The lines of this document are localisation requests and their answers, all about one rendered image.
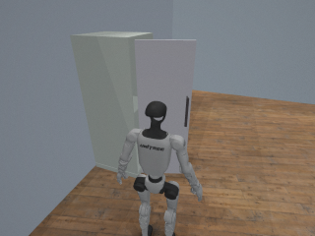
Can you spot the handle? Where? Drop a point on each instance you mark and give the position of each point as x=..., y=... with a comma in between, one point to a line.
x=186, y=111

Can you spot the fridge door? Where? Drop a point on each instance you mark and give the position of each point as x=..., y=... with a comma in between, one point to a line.
x=165, y=73

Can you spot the left robot shin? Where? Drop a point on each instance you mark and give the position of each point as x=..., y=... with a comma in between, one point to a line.
x=144, y=222

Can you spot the robot left upper arm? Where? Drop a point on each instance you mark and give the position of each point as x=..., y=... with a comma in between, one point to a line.
x=129, y=144

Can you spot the robot right hand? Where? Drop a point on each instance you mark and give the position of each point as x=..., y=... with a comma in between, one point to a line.
x=198, y=193

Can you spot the right robot forearm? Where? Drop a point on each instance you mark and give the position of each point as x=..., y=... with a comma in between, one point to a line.
x=192, y=179

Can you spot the humanoid robot torso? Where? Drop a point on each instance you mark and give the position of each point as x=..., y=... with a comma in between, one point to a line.
x=154, y=158

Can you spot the robot left hand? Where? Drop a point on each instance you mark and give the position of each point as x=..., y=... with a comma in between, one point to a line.
x=119, y=176

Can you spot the left robot forearm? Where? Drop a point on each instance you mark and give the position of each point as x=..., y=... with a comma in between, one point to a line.
x=122, y=165

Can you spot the robot right upper arm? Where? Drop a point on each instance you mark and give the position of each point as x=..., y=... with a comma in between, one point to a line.
x=178, y=143

